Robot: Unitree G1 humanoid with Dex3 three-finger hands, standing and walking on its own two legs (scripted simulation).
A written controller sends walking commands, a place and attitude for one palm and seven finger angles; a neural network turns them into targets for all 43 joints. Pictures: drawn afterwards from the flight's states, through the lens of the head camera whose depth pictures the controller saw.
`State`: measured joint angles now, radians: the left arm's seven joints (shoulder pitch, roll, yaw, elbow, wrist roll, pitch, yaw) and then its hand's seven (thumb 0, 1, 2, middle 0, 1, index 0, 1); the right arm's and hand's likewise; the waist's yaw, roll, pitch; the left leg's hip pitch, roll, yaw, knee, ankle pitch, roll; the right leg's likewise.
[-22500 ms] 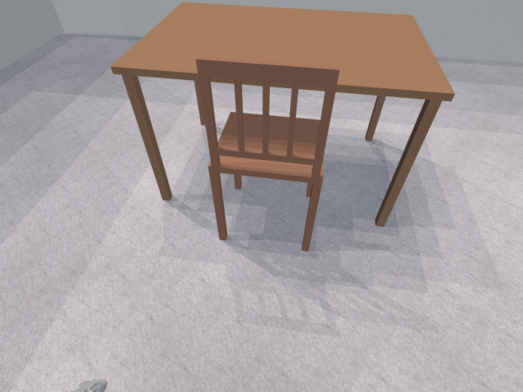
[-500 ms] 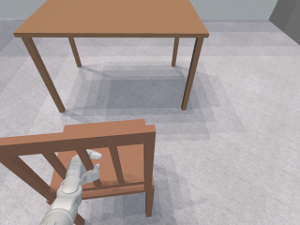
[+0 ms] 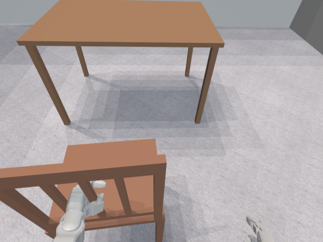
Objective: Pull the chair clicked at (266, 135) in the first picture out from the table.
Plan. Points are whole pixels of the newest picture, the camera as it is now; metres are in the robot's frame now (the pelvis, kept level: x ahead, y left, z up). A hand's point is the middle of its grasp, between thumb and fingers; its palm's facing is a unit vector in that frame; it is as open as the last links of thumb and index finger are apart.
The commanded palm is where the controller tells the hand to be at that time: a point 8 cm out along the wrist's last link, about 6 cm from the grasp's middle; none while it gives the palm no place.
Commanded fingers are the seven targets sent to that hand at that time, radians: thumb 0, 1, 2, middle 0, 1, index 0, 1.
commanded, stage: stop walking, hand still on the chair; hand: left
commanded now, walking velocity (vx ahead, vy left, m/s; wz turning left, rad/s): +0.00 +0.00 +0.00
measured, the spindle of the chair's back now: (93, 199) +0.25 +0.21 -0.09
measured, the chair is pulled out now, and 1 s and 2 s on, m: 0.72 0.72 0.72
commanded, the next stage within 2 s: open the thumb and straighten the fingers in 0.18 s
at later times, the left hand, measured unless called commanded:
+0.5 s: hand (97, 199) +0.25 +0.19 -0.07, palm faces +0.14 -0.97 -0.21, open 7.2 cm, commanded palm +0.22 +0.24 -0.06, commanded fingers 0.00 -0.55 0.20 -0.45 -1.30 -0.45 -1.30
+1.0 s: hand (97, 197) +0.26 +0.20 -0.08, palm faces +0.16 -0.96 -0.23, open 16.9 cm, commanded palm +0.23 +0.24 -0.06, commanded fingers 0.00 -0.55 0.20 0.00 0.00 0.00 0.00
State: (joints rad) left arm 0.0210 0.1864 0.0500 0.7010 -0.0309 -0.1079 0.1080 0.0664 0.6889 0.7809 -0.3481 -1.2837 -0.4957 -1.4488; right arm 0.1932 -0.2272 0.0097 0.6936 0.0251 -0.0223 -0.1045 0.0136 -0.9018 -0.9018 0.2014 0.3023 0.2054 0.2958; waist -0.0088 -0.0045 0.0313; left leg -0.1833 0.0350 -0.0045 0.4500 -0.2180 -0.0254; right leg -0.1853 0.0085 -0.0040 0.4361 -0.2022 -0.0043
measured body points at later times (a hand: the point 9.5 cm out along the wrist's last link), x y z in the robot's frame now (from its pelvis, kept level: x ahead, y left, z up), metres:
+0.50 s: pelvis +0.00 +0.01 -0.02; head +0.03 +0.01 +0.43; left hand +0.23 +0.24 -0.06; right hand +0.14 -0.25 -0.12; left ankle +0.02 +0.14 -0.74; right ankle +0.02 -0.12 -0.74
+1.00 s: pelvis +0.03 +0.01 -0.04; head +0.07 +0.00 +0.41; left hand +0.24 +0.25 -0.06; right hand +0.20 -0.22 -0.13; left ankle +0.02 +0.14 -0.74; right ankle +0.02 -0.12 -0.74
